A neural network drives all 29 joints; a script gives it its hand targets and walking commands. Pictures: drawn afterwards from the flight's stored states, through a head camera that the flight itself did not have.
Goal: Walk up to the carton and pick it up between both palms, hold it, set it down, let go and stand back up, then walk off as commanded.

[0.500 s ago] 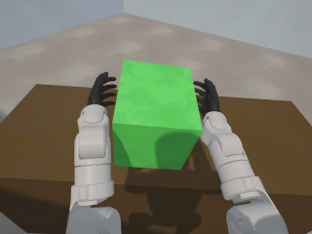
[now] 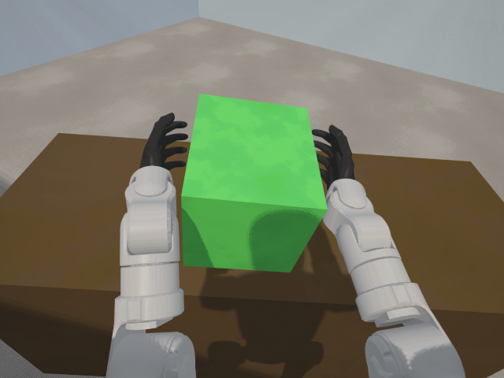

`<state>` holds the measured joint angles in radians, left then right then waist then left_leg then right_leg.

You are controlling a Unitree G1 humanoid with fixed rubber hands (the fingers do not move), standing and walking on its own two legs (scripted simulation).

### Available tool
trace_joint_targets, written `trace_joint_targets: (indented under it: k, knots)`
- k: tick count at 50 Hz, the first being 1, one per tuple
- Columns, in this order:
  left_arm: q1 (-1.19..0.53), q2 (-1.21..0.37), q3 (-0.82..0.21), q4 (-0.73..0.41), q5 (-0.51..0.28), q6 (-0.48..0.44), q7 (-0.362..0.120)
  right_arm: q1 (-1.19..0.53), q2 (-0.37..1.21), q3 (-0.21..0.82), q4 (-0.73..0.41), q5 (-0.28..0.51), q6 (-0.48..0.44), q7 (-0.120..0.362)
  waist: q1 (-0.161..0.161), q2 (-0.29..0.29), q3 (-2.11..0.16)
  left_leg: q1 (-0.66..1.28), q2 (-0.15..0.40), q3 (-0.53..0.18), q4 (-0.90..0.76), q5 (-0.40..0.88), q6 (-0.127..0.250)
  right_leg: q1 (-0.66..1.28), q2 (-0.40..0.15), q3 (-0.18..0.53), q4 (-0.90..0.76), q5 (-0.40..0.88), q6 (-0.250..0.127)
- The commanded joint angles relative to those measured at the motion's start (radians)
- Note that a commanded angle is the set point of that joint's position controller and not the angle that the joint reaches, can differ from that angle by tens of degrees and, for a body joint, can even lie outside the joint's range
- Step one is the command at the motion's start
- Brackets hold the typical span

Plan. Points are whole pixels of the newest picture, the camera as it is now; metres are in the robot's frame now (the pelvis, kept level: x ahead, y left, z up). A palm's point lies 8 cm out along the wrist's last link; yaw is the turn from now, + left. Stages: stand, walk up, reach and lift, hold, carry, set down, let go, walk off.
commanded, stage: hold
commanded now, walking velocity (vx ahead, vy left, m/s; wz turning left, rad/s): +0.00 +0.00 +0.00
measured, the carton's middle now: (246, 185) +0.38 +0.01 +0.13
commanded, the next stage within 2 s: none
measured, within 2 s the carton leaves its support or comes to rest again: neither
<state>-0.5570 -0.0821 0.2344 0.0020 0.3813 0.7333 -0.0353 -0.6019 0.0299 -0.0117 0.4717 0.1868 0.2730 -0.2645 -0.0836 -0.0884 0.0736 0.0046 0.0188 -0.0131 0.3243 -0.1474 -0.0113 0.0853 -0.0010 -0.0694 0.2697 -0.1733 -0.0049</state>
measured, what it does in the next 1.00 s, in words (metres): stands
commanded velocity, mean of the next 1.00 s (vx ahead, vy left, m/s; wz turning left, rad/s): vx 0.00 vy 0.00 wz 0.00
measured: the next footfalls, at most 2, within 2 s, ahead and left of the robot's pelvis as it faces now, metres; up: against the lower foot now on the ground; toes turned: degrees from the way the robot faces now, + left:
none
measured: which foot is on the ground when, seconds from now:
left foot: down 0.00-1.00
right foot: down 0.00-1.00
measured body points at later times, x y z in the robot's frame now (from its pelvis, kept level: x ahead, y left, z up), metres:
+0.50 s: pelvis +0.00 -0.01 +0.00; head -0.04 +0.03 +0.45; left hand +0.36 +0.14 +0.20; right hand +0.37 -0.14 +0.18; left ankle +0.03 +0.12 -0.75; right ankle +0.00 -0.11 -0.75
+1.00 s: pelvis +0.00 +0.00 +0.00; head -0.05 +0.04 +0.45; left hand +0.36 +0.14 +0.19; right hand +0.37 -0.13 +0.18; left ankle +0.03 +0.12 -0.75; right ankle +0.00 -0.11 -0.75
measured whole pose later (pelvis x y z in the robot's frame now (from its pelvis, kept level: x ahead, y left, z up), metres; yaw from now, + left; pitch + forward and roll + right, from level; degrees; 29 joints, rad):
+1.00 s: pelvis +0.00 +0.00 +0.00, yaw +0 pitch -10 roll +0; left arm -0.58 -0.09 0.25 0.03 0.38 0.74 -0.04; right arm -0.63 0.03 -0.03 0.51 0.17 0.27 -0.25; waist -0.08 -0.09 0.07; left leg 0.00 0.02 -0.01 0.32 -0.14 -0.01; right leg 0.07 0.00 -0.07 0.28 -0.17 -0.01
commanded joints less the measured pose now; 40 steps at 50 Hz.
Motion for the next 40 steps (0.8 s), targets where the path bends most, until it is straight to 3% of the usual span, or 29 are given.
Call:
trace_joint_targets:
  k: [1,2,5,7,9,10,11,12,13,14,15,16,17,19,20,21,22,24,26,27,28,29,30,31,32,34,35,37,40]
  knots:
    - [-0.564,-0.558,-0.504,-0.07,-0.151,-0.06,-0.117,-0.782,0.507,0.39,-0.298,0.054,-0.085,0.111,-0.013,0.146,-0.36,0.173,-0.043,0.045,0.007,0.256,-0.014,-0.024,0.05,-0.04,-0.012,0.182,0.054]
    - [-0.546,-0.552,-0.52,-0.076,-0.155,-0.054,-0.116,-0.795,0.499,0.401,-0.344,0.073,-0.083,0.109,-0.013,0.145,-0.406,0.192,-0.033,0.032,0.02,0.296,-0.026,-0.017,0.059,-0.046,-0.008,0.207,0.051]
    - [-0.516,-0.508,-0.41,-0.007,-0.112,-0.044,-0.125,-0.753,0.518,0.374,-0.235,0.046,-0.06,0.111,0.011,0.064,-0.268,0.118,-0.043,0.057,-0.033,0.172,0.012,-0.024,0.046,-0.037,-0.043,0.111,0.062]
    - [-0.544,-0.511,-0.425,-0.011,-0.134,-0.047,-0.126,-0.851,0.524,0.387,-0.338,0.041,-0.084,0.114,0.015,0.054,-0.351,0.128,-0.048,0.062,-0.032,0.139,0.023,-0.014,0.041,-0.038,-0.044,0.095,0.063]
    - [-0.591,-0.542,-0.486,-0.066,-0.157,-0.072,-0.122,-0.778,0.524,0.379,-0.29,0.04,-0.081,0.111,-0.019,0.077,-0.368,0.15,-0.049,0.05,-0.009,0.199,-0.001,-0.02,0.048,-0.045,-0.025,0.161,0.058]
    - [-0.546,-0.546,-0.465,-0.063,-0.137,-0.057,-0.123,-0.771,0.522,0.391,-0.288,0.052,-0.081,0.105,-0.001,0.103,-0.368,0.173,-0.042,0.053,-0.001,0.252,-0.007,0.002,0.054,-0.04,-0.02,0.185,0.056]
    - [-0.556,-0.535,-0.475,-0.012,-0.147,-0.054,-0.123,-0.818,0.518,0.38,-0.32,0.038,-0.084,0.106,-0.017,0.099,-0.331,0.137,-0.053,0.046,-0.001,0.204,0.002,-0.028,0.045,-0.033,-0.023,0.167,0.061]
    - [-0.546,-0.541,-0.496,-0.048,-0.155,-0.049,-0.125,-0.802,0.511,0.387,-0.337,0.047,-0.086,0.101,-0.03,0.107,-0.374,0.165,-0.045,0.046,0.008,0.235,-0.006,-0.008,0.052,-0.04,-0.016,0.206,0.058]
    - [-0.552,-0.524,-0.467,-0.043,-0.139,-0.051,-0.126,-0.787,0.502,0.388,-0.304,0.044,-0.081,0.105,-0.003,0.11,-0.372,0.168,-0.045,0.051,0.003,0.223,-0.001,-0.016,0.046,-0.042,-0.018,0.183,0.06]
    - [-0.571,-0.535,-0.471,-0.039,-0.139,-0.053,-0.125,-0.805,0.521,0.399,-0.313,0.059,-0.08,0.106,-0.003,0.12,-0.359,0.159,-0.043,0.052,-0.002,0.211,0.0,-0.019,0.047,-0.035,-0.024,0.16,0.056]
    - [-0.587,-0.529,-0.478,-0.014,-0.15,-0.055,-0.12,-0.833,0.523,0.386,-0.316,0.04,-0.083,0.109,-0.016,0.095,-0.368,0.15,-0.042,0.046,-0.005,0.185,0.001,-0.036,0.052,-0.04,-0.027,0.129,0.058]
    - [-0.615,-0.534,-0.51,-0.072,-0.17,-0.068,-0.119,-0.821,0.542,0.394,-0.345,0.041,-0.089,0.111,-0.018,0.101,-0.412,0.138,-0.046,0.05,0.0,0.2,0.002,-0.014,0.046,-0.039,-0.017,0.167,0.058]
    - [-0.567,-0.544,-0.481,-0.048,-0.147,-0.058,-0.119,-0.774,0.519,0.379,-0.286,0.053,-0.083,0.107,-0.009,0.113,-0.358,0.149,-0.046,0.049,0.004,0.235,0.0,-0.024,0.049,-0.035,-0.018,0.185,0.059]
    - [-0.513,-0.529,-0.469,-0.039,-0.136,-0.051,-0.12,-0.766,0.525,0.413,-0.286,0.051,-0.073,0.102,0.0,0.093,-0.363,0.174,-0.042,0.036,0.011,0.271,0.004,-0.001,0.052,-0.039,-0.013,0.233,0.063]
    - [-0.533,-0.511,-0.479,-0.04,-0.145,-0.052,-0.126,-0.819,0.495,0.414,-0.345,0.064,-0.08,0.104,-0.002,0.083,-0.376,0.172,-0.042,0.043,0.0,0.235,0.002,-0.007,0.053,-0.043,-0.028,0.186,0.065]
    - [-0.563,-0.516,-0.473,-0.063,-0.148,-0.06,-0.119,-0.831,0.515,0.425,-0.369,0.066,-0.085,0.104,0.009,0.085,-0.39,0.166,-0.049,0.044,0.01,0.252,0.004,0.005,0.047,-0.036,-0.012,0.223,0.069]
    - [-0.579,-0.52,-0.475,-0.053,-0.148,-0.055,-0.125,-0.78,0.526,0.404,-0.296,0.059,-0.071,0.099,-0.008,0.086,-0.35,0.155,-0.047,0.044,0.0,0.221,0.005,-0.015,0.05,-0.034,-0.023,0.18,0.068]
    - [-0.542,-0.549,-0.506,-0.1,-0.162,-0.062,-0.124,-0.781,0.526,0.428,-0.362,0.082,-0.088,0.096,-0.01,0.102,-0.441,0.178,-0.051,0.044,0.027,0.322,-0.01,0.04,0.059,-0.035,-0.006,0.275,0.064]
    - [-0.543,-0.517,-0.48,-0.021,-0.148,-0.053,-0.121,-0.794,0.513,0.414,-0.325,0.062,-0.064,0.091,-0.007,0.082,-0.337,0.158,-0.051,0.042,0.013,0.235,-0.003,-0.026,0.05,-0.03,-0.025,0.209,0.063]
    - [-0.534,-0.546,-0.506,-0.107,-0.157,-0.059,-0.123,-0.722,0.531,0.421,-0.334,0.07,-0.067,0.093,-0.029,0.097,-0.385,0.181,-0.053,0.043,0.017,0.293,-0.01,0.016,0.053,-0.038,-0.011,0.271,0.068]
    - [-0.539,-0.525,-0.468,-0.074,-0.154,-0.058,-0.129,-0.711,0.532,0.401,-0.309,0.052,-0.055,0.09,-0.024,0.053,-0.345,0.174,-0.056,0.052,0.008,0.257,0.001,0.003,0.044,-0.036,-0.02,0.264,0.077]
    - [-0.555,-0.496,-0.44,-0.038,-0.138,-0.057,-0.136,-0.724,0.531,0.385,-0.276,0.043,-0.051,0.094,-0.017,0.052,-0.288,0.116,-0.062,0.054,-0.008,0.211,0.007,0.004,0.036,-0.022,-0.023,0.248,0.079]
    - [-0.522,-0.512,-0.451,-0.036,-0.14,-0.047,-0.14,-0.756,0.515,0.395,-0.325,0.052,-0.065,0.095,-0.015,0.079,-0.347,0.142,-0.055,0.053,-0.004,0.218,0.008,0.005,0.04,-0.025,-0.027,0.222,0.074]
    - [-0.474,-0.479,-0.399,0.037,-0.099,-0.031,-0.139,-0.779,0.496,0.393,-0.279,0.046,-0.053,0.093,0.01,0.061,-0.239,0.111,-0.054,0.056,-0.021,0.159,0.015,-0.014,0.04,-0.027,-0.037,0.163,0.073]
    - [-0.539,-0.517,-0.434,-0.058,-0.119,-0.046,-0.144,-0.736,0.524,0.392,-0.268,0.04,-0.058,0.098,-0.014,0.078,-0.306,0.154,-0.05,0.06,-0.021,0.186,0.014,0.004,0.04,-0.038,-0.031,0.162,0.068]
    - [-0.594,-0.527,-0.449,-0.062,-0.135,-0.051,-0.138,-0.827,0.531,0.383,-0.349,0.041,-0.076,0.104,-0.002,0.088,-0.359,0.151,-0.047,0.055,-0.019,0.181,0.014,-0.024,0.038,-0.043,-0.025,0.148,0.066]
    - [-0.585,-0.523,-0.445,-0.064,-0.125,-0.05,-0.138,-0.798,0.527,0.378,-0.298,0.045,-0.072,0.104,0.01,0.12,-0.352,0.159,-0.049,0.067,-0.017,0.184,0.011,-0.024,0.037,-0.035,-0.025,0.134,0.061]
    - [-0.608,-0.533,-0.489,-0.083,-0.163,-0.067,-0.122,-0.839,0.536,0.409,-0.374,0.062,-0.093,0.106,0.011,0.093,-0.408,0.17,-0.044,0.05,0.002,0.241,-0.001,-0.017,0.053,-0.044,-0.015,0.181,0.058]
    - [-0.566,-0.522,-0.488,-0.045,-0.16,-0.069,-0.113,-0.809,0.52,0.409,-0.334,0.061,-0.089,0.107,-0.001,0.096,-0.382,0.164,-0.041,0.035,0.004,0.243,0.0,-0.03,0.054,-0.04,-0.021,0.171,0.061]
